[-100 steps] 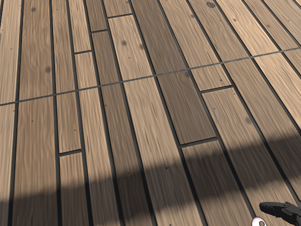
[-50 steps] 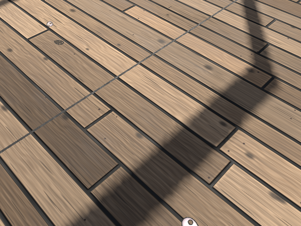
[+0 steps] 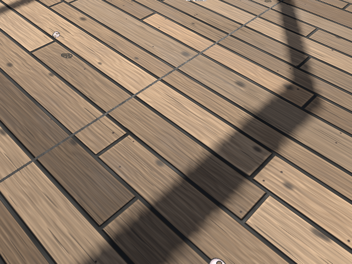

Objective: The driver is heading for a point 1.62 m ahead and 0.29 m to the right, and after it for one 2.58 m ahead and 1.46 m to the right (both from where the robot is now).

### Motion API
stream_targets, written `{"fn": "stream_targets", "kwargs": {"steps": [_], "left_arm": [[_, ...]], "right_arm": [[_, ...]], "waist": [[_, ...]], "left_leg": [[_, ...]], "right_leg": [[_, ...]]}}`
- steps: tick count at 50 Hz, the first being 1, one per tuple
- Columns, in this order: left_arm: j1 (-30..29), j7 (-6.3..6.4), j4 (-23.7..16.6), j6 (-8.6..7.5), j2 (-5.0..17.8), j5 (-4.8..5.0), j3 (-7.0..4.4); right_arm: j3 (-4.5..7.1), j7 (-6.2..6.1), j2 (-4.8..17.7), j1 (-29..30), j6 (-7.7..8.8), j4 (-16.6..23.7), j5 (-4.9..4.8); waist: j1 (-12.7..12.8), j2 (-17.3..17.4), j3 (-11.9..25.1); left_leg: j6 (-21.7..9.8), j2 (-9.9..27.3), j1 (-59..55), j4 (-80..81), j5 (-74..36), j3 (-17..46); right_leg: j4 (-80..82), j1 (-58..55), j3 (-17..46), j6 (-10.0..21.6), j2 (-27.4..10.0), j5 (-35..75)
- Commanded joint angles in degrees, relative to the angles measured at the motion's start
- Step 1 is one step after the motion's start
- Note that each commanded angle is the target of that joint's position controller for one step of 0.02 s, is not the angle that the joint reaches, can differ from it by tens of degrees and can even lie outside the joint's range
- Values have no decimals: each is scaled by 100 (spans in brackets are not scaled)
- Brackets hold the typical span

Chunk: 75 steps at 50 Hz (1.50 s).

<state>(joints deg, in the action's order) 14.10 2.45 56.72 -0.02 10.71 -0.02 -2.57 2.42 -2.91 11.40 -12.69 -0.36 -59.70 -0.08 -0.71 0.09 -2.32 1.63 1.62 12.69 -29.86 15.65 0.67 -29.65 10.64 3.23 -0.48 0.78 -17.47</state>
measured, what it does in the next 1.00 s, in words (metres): walks ahead: right foot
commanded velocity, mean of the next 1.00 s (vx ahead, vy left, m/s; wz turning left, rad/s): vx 0.65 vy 0.00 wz -0.19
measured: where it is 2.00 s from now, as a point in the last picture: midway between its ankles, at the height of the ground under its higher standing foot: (243, 108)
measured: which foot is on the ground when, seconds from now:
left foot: down 0.00-0.80, up 0.82-1.00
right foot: down 0.00-0.34, up 0.36-0.76, down 0.78-1.00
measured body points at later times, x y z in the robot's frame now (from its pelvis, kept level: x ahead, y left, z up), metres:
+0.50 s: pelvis +0.09 +0.03 +0.01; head +0.09 +0.05 +0.46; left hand +0.22 +0.27 -0.13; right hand +0.02 -0.21 -0.13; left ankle +0.01 +0.13 -0.74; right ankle +0.08 -0.10 -0.66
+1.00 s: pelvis +0.47 -0.06 +0.00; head +0.49 -0.06 +0.45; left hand +0.47 +0.22 -0.14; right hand +0.58 -0.33 -0.10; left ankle +0.56 +0.11 -0.65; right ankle +0.42 -0.08 -0.74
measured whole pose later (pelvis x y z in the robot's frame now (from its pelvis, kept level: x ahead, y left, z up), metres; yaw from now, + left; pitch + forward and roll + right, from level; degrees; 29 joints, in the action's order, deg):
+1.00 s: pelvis +0.47 -0.06 +0.00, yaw -13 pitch +1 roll -1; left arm 26.1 -0.5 57.4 -3.6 14.3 -0.3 -4.0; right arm 1.6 1.5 13.2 -7.0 5.5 -45.9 3.7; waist 2.3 0.9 -1.1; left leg 0.2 8.2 37.6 -65.6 13.7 3.3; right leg -21.6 7.0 1.8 9.4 10.9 -14.8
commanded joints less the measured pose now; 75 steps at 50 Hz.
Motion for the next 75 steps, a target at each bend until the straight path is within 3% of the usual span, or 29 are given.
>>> {"fn": "stream_targets", "kwargs": {"steps": [1, 6, 8, 12, 14, 16, 17, 18, 19, 20, 22, 30, 35, 37, 39, 40, 41, 44, 47, 51, 57, 59, 61, 62, 63, 64, 66, 71, 75], "left_arm": [[188, 18, -70, -43, 527, 3, -82], [252, 18, 95, -36, 502, 7, -51], [547, 33, 218, -4, 662, 99, -115], [831, -33, 117, -374, 1019, 198, -223], [456, -84, -56, -470, 1020, 211, -236], [-518, -143, -465, -481, 924, 273, -173], [-738, -148, -589, -481, 866, 248, -154], [-915, -237, -582, -404, 749, -279, -206], [-1144, -315, -1021, -461, 219, -291, -88], [-1267, -391, -1124, -466, 359, -377, -93], [-1210, -527, -1049, -518, 516, -301, -129], [-2241, -662, -1540, -281, 346, -193, 11], [-2398, -578, -1706, -235, 473, -206, 36], [-1364, -506, -1463, -251, 713, -215, -65], [987, -397, -744, -288, 1224, -220, -335], [1326, -342, -603, -298, 1757, -301, -473], [1179, -388, -553, -268, 1886, -193, -502], [368, -354, -524, -352, 1243, -121, -397], [304, -273, -498, -482, 885, -30, -235], [795, -282, -547, -613, 1038, 0, -221], [1407, -246, -537, -580, 1356, 67, -326], [1301, -198, -561, -585, 1584, 62, -361], [935, -243, -595, -625, 1813, -93, -409], [895, -252, -734, -676, 1156, -165, -260], [1942, -293, -908, -680, 449, 222, -91], [1664, -230, -756, -628, 904, 39, -73], [331, -335, -1049, -596, 965, -179, -72], [-646, -500, -1857, -490, 639, -477, 136], [-1565, -677, -2285, -533, 687, -251, 324]], "right_arm": [[81, -18, 543, -180, 40, 80, 0], [51, -16, 506, -254, 39, -35, -1], [95, -26, 578, -523, 22, -158, -97], [16, 105, 276, 267, 466, 372, -167], [1, 230, 222, 178, 628, 446, -183], [4, 247, 171, -784, 710, 171, -246], [86, 227, 299, -1557, 724, -172, -172], [234, 303, 798, -2688, 642, -362, 312], [338, 320, 1296, -2970, 602, -380, 368], [259, 302, 980, -2322, 515, -217, 326], [199, 330, 765, -1412, 579, 146, 249], [83, 267, 543, -1834, 760, 30, 118], [107, 274, 788, -1979, 769, -113, 101], [148, 200, 1013, -1981, 688, -130, 200], [225, 142, 1267, -1637, 590, 44, 210], [64, 282, 460, -1685, 649, 359, 139], [77, 370, 549, -1489, 821, 633, 100], [80, 353, 772, -320, 949, 1084, 207], [16, 431, 561, -256, 644, 1343, 418], [-95, 490, 569, 1313, 504, 2104, 352], [-173, 494, 692, 2129, 528, 2610, 180], [-60, 381, 979, 1394, 537, 2469, 171], [186, 153, 1486, -669, 551, 1940, 115], [299, 33, 1828, -1772, 563, 1760, 293], [397, 123, 2256, -1521, 572, 1638, 418], [399, 263, 1710, -934, 537, 1747, 335], [221, 347, 895, -528, 570, 1598, 278], [152, 325, 826, -1136, 701, 1011, 63], [338, 340, 1355, -815, 715, 1232, 69]], "waist": [[3, -10, 5], [10, -7, -34], [45, -87, 4], [320, -867, -661], [92, -1187, -597], [-585, -980, -551], [-860, -665, -415], [-1342, 842, -34], [-1158, 2150, -46], [-810, 1378, -390], [-362, 273, -401], [-307, 547, -679], [-180, 705, -558], [366, 989, 164], [1451, 716, 1259], [1042, -737, 1669], [755, -1157, 1957], [275, 229, 268], [-207, 61, -67], [97, -10, -718], [503, -256, -246], [148, -349, 423], [-967, -415, 1439], [-1242, 173, 2088], [-294, 2562, 2763], [-333, 1546, 2112], [-328, 30, 705], [175, 350, -40], [192, 335, -267]], "left_leg": [[-104, 9, -142, 459, -782, -16], [-112, -6, -124, 487, -741, -25], [-306, -236, 117, 279, 2165, -203], [-317, -138, 1489, -671, 1148, -341], [-543, 74, 1133, -1484, 639, -212], [-807, -81, -443, -193, 719, -534], [-759, -290, -1483, 193, 444, -643], [-869, 541, -2733, 1229, 1629, 733], [-1317, 1987, -2955, 2244, 3138, 3573], [-1654, 2291, -2188, 2570, 3942, 4367], [-1385, 1767, -1642, 2383, 2722, 2997], [-1205, 962, -1098, 3046, -236, 769], [-1001, 1209, -1825, 2585, -3913, -444], [-867, 1343, -2012, 798, -6778, -847], [-697, 1120, -482, -2427, -6003, -928], [-495, 324, 1826, -4630, -1246, -760], [-537, -314, 2966, -5519, 736, 170], [-590, 478, 2964, -4848, -400, 355], [-214, 664, 2490, -4183, 44, 314], [157, 512, 2491, -2330, -943, -173], [-95, -75, 1569, -242, -2202, -194], [-242, -397, 304, 72, -1753, -210], [-423, -139, -1808, -60, -1061, -189], [-559, 926, -3030, -282, 833, 937], [-1450, 2474, -4010, 1010, 1394, 4634], [-1673, 2114, -3430, 1386, 2388, 5080], [-1634, 1505, -1799, 1451, 1271, 3345], [-1664, 927, -566, 1888, -281, 2394], [-1413, 450, 1346, 2668, -849, 1513]], "right_leg": [[576, 290, 38, 118, -96, 982], [605, 305, 12, 109, -84, 926], [584, 493, -32, 352, 54, -2203], [1674, 282, 1700, 1040, -1197, -2911], [2105, 846, 2537, 1350, -1817, -2846], [1807, 1836, 1480, 961, -1271, -2353], [1045, 2319, 864, 749, -789, -1939], [-1186, 3207, 55, 711, -118, -1608], [-2760, 4478, -441, 587, 312, -1227], [-3447, 4804, 26, 681, -166, -707], [-3644, 4496, -9, 581, -614, 458], [-1641, 3485, -752, 221, -482, 1406], [-697, 2253, -1365, 880, -35, 1044], [-919, 1016, -1543, 1144, 472, 536], [-553, -1848, -912, 1416, 364, 57], [30, -3376, 1812, 1897, -1132, -2121], [1547, -3451, 4721, 2207, -1730, -3097], [1856, -1204, 2830, 1857, -1171, -839], [2020, 95, 2052, 1873, -624, -257], [2506, 1046, 1727, 1825, -291, 813], [1926, -461, 1745, 1321, -404, 3984], [921, -897, 1668, 1033, -402, 5681], [-1451, -462, 1482, 888, -248, 5648], [-3401, 481, 1163, 897, 60, 3401], [-5199, 2131, 567, 583, 876, -745], [-5431, 2877, 537, 739, 417, -383], [-4945, 2972, 454, 737, 46, 131], [-3453, 3241, 198, 326, -536, -207], [-987, 949, -376, 7, -274, 1426]]}}
Keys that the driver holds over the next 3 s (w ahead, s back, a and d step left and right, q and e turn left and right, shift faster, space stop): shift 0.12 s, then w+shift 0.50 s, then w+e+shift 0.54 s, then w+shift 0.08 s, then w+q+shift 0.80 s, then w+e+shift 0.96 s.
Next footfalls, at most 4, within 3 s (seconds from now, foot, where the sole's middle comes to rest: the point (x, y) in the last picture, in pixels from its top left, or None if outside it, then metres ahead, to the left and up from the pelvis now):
0.78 right None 0.46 -0.09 -0.77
1.24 left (194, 170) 0.93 -0.06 -0.77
1.64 right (265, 133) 1.15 -0.43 -0.77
2.06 left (227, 77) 1.59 -0.29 -0.77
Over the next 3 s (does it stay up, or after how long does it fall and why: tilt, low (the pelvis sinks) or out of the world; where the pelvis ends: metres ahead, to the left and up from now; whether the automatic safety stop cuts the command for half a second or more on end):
stays up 2.28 -0.37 -0.02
